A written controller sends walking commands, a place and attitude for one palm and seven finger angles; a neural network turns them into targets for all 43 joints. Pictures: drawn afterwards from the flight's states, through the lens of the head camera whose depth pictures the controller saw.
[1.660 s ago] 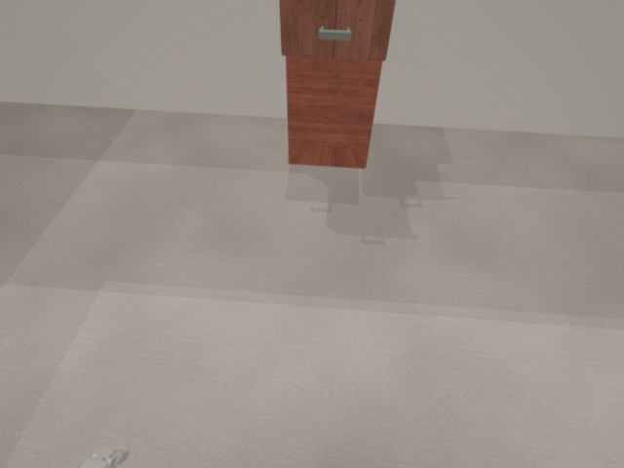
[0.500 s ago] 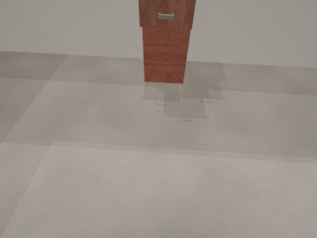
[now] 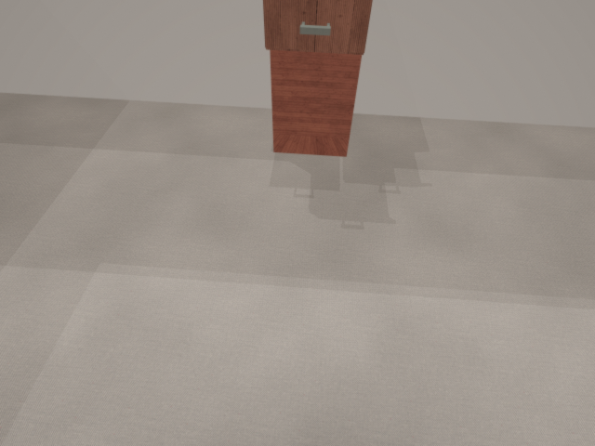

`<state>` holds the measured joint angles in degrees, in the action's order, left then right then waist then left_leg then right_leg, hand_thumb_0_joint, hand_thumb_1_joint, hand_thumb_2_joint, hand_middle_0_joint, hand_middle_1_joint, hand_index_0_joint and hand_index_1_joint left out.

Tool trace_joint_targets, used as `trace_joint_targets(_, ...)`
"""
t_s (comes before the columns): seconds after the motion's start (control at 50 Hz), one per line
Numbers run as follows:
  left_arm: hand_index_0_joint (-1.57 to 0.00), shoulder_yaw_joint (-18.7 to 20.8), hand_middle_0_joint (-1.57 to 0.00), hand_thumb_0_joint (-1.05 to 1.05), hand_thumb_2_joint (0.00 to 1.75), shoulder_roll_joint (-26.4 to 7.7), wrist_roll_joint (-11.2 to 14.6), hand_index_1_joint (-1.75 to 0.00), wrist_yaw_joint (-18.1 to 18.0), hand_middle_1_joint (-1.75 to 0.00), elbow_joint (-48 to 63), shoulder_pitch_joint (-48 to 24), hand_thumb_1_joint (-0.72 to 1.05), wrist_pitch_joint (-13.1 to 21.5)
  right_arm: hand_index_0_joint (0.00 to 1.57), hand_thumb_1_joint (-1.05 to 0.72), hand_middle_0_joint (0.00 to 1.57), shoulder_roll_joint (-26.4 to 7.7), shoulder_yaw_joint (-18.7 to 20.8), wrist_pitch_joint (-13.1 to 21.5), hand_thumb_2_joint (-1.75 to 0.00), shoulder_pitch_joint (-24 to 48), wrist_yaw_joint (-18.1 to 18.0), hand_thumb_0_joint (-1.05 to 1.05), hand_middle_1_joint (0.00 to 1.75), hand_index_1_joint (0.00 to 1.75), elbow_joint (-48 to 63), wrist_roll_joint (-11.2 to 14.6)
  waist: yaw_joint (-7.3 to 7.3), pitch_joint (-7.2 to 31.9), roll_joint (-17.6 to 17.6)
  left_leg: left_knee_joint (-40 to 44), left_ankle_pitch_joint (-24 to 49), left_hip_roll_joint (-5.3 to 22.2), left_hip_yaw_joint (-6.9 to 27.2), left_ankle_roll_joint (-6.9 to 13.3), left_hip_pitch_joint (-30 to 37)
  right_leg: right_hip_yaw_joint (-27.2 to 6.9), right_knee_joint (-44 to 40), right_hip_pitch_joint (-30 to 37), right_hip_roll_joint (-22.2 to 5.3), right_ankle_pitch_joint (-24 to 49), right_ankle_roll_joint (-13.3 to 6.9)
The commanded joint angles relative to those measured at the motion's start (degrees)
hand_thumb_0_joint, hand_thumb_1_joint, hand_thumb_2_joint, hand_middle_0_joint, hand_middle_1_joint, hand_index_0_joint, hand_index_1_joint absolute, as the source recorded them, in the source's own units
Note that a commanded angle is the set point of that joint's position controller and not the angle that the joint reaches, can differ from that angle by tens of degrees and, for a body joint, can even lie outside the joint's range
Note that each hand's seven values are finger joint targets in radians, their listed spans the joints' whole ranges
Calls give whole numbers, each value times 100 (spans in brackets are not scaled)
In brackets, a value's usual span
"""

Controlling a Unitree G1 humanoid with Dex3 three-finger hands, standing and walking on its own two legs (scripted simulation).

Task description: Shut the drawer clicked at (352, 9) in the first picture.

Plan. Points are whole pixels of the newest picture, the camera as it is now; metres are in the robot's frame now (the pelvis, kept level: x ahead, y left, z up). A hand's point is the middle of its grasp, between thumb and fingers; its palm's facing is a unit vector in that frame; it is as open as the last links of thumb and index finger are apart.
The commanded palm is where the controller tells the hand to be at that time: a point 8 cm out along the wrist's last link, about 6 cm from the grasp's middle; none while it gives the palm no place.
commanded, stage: walk to a spot facing it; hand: left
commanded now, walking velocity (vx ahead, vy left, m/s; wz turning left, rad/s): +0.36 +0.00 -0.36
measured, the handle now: (315, 27) +1.37 +0.02 +0.01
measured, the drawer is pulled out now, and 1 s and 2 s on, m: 0.30 0.30 0.30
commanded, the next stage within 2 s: turn to face it in 1.78 s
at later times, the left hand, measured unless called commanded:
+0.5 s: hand out of the picture +0.11 +0.15 -0.19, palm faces -0.05 -0.98 -0.20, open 7.4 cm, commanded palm none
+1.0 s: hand (222, 317) +0.38 +0.17 -0.19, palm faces -0.17 -0.97 -0.15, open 7.4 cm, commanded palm none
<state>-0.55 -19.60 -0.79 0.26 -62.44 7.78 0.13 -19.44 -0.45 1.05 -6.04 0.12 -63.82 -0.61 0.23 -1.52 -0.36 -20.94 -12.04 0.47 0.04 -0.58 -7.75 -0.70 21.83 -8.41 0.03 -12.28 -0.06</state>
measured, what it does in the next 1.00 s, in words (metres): walks ahead: left foot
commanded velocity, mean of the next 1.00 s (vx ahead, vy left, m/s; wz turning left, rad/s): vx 0.37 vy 0.00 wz -0.21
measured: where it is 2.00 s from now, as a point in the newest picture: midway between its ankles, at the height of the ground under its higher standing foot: (339, 313)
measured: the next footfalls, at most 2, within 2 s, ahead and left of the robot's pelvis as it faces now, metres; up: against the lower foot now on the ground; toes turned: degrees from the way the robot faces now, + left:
left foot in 0.82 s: +0.45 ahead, +0.04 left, +0.00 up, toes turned -4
right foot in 1.48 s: +0.60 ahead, -0.22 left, +0.00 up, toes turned -31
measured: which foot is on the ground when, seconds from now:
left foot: down 0.00-0.38, up 0.40-0.80, down 0.82-1.00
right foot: down 0.00-0.82, up 0.84-1.00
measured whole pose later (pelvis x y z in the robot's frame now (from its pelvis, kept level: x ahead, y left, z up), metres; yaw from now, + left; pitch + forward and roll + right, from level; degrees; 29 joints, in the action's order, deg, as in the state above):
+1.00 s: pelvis +0.34 +0.00 -0.01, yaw -14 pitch -2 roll -1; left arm 3.4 -10.2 -1.9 0.1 -61.2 18.0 1.4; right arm -8.8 3.0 5.2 -12.8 -1.2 -60.1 -1.0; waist 1.3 -1.7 -2.1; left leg -30.0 -12.6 0.5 -11.6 5.8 -16.2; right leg 1.6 72.8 -27.7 -3.3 -17.4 -1.9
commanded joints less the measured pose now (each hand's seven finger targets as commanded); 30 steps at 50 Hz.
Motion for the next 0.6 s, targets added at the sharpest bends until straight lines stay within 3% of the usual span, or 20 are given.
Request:
trace_joint_targets(0.0, -20, 110, -20, 0, 90, -469, 15, -30, -107, -30, 181, 234, 90, 40, 20, -90, 20, -443, 89, 11, -90, -144, -64, 0, 30, 30, 214, -26, -13, 538, -21, 98, 355, 620, 291, 83, 245, -558, -229, 44, -629, 332, -89)
trace_joint_targets(0.04, -20, 139, -20, 0, 90, -487, -23, -30, -54, -30, 170, 387, 90, -35, 20, -90, 20, -425, 122, -47, -90, -279, -39, 0, 30, 30, 204, -59, 11, 101, -96, 47, -992, 553, 221, 101, -89, -747, -358, -337, -556, -1149, -167)
trace_joint_targets(0.08, -20, 202, -20, 0, 90, -529, -46, -30, 4, -30, 242, 464, 90, -66, 20, -90, 20, -474, 168, -60, -90, -362, -22, 0, 30, 30, 251, -87, 13, -376, -152, 41, -1812, 516, 214, 129, -479, -933, -379, -701, -478, -1925, -267)
trace_joint_targets(0.16, -20, 288, -20, 0, 90, -373, -49, -30, 64, -30, 388, 710, 90, -22, 20, -90, 20, -496, 259, 9, -90, -694, -36, 0, 30, 30, 321, -78, -37, -721, 112, -17, -2134, 742, 396, 318, -479, -928, 163, -1241, -248, -1934, -398)
trace_joint_targets(0.2, -20, 301, -20, 0, 90, -150, -44, -30, 79, -30, 482, 757, 90, 47, 20, -90, 20, -582, 339, 74, -90, -1027, -68, 0, 30, 30, 300, -63, -133, -662, 576, 273, -1966, 1204, 893, 580, 5, -477, 1050, -1684, 43, -1361, -330)
trace_joint_targets(0.22, -20, 293, -20, 0, 90, -29, -41, -30, 91, -30, 545, 691, 90, 95, 20, -90, 20, -669, 393, 110, -90, -1258, -84, 0, 30, 30, 258, -48, -205, -579, 967, 456, -1634, 1549, 1261, 784, 390, -134, 1627, -2001, 169, -1047, -272)
trace_joint_targets(0.24, -20, 284, -20, 0, 90, 96, -40, -30, 94, -30, 659, 525, 90, 143, 20, -90, 20, -635, 432, 152, -90, -1475, -100, 0, 30, 30, 215, -46, -289, -594, 1091, 547, -908, 1847, 1424, 988, 821, 159, 2005, -2446, 106, -1281, -182)
trace_joint_targets(0.26, -20, 286, -20, 0, 90, 155, -37, -30, 96, -30, 756, 341, 90, 176, 20, -90, 20, -566, 446, 189, -90, -1671, -109, 0, 30, 30, 169, -58, -379, -619, 1120, 486, 12, 1987, 1387, 1124, 1107, 196, 2209, -2727, -37, -1590, -138)
trace_joint_targets(0.28, -20, 302, -20, 0, 90, 199, -25, -30, 99, -30, 784, 329, 90, 208, 20, -90, 20, -484, 434, 209, -90, -1715, -122, 0, 30, 30, 134, -69, -353, -588, 1128, 296, 784, 2026, 1192, 1149, 1186, 205, 2130, -2696, -177, -1738, -132)
trace_joint_targets(0.3, -20, 328, -20, 0, 90, 258, -23, -30, 107, -30, 725, 459, 90, 233, 20, -90, 20, -390, 421, 208, -90, -1627, -126, 0, 30, 30, 134, -78, -242, -587, 997, 67, 1062, 1957, 834, 1025, 826, 278, 1809, -2193, -245, -1655, -154)
trace_joint_targets(0.32, -20, 352, -20, 0, 90, 317, -34, -30, 126, -30, 578, 892, 90, 247, 20, -90, 20, -313, 403, 199, -90, -1418, -126, 0, 30, 30, 167, -77, 20, -450, 674, -444, 1078, 1689, 342, 777, 298, 417, 1176, -1272, -162, -1212, -204)
trace_joint_targets(0.34, -20, 412, -20, 0, 90, 264, -60, -30, 123, -30, 282, 1711, 90, 267, 20, -90, 20, -215, 365, 209, -90, -1155, -116, 0, 30, 30, 238, -60, 449, -159, 221, -1645, 1123, 1215, -292, 480, -687, 303, 528, 262, -93, -435, -336)
trace_joint_targets(0.36, -20, 571, -20, 0, 90, -327, -101, -30, 27, -30, -67, 2813, 90, 341, 20, -90, 20, 176, 297, 277, -90, -867, -68, 0, 30, 30, 504, 24, 829, 252, -1636, -3515, -93, 478, -1006, 115, -2293, -1794, -213, 1618, -1357, -43, -787)
trace_joint_targets(0.38, -20, 573, -20, 0, 90, -529, 1, -30, -53, -30, -259, 3391, 90, 363, 20, -90, 20, 250, 262, 330, -90, -383, -40, 0, 30, 30, 785, -3, 912, 210, -1741, -4480, -1928, 140, -729, 47, -3181, -3120, -615, 1965, -2128, 1227, -1185)
trace_joint_targets(0.4, -20, 532, -20, 0, 90, -392, 15, -30, -104, -30, -300, 3271, 90, 390, 20, -90, 20, 134, 309, 353, -90, -309, -58, 0, 30, 30, 723, -17, 825, -6, -1368, -4838, -1758, 376, -248, 105, -3391, -2900, -427, 1910, -2054, 1904, -1311)
trace_joint_targets(0.42, -20, 498, -20, 0, 90, -140, 6, -30, -133, -30, -237, 3021, 90, 373, 20, -90, 20, 275, 324, 338, -90, -145, -58, 0, 30, 30, 686, -24, 738, -346, -813, -5025, -1505, 569, -284, 80, -3604, -2564, -387, 1624, -2028, 2240, -1364)
trace_joint_targets(0.44, -20, 444, -20, 0, 90, 12, -29, -30, -153, -30, -135, 2776, 90, 366, 20, -90, 20, 390, 308, 313, -90, -141, -46, 0, 30, 30, 685, -38, 598, -525, -367, -4978, -1286, 698, -221, 39, -3629, -2287, -431, 1320, -1961, 2075, -1370)
trace_joint_targets(0.46, -20, 392, -20, 0, 90, 166, -53, -30, -163, -30, -75, 2556, 90, 377, 20, -90, 20, 473, 319, 266, -90, -189, -19, 0, 30, 30, 627, -65, 440, -657, -143, -4864, -1066, 727, -251, -5, -3499, -1935, -534, 988, -1814, 1982, -1275)
trace_joint_targets(0.52, -20, 350, -20, 0, 90, 283, -76, -30, -172, -30, -50, 2280, 90, 454, 20, -90, 20, 679, 362, 140, -90, -444, 62, 0, 30, 30, 556, -56, 87, -629, -309, -4451, -512, 693, -461, -125, -3252, -1110, -800, 593, -1425, 2057, -1065)
trace_joint_targets(0.58, -20, 312, -20, 0, 90, 426, -57, -30, -187, -30, -85, 2246, 90, 489, 20, -90, 20, 729, 362, 101, -90, -243, 130, 0, 30, 30, 699, -23, 20, -772, -624, -3795, 167, 617, -631, -123, -3061, -665, -1068, 232, -1101, 2134, -911)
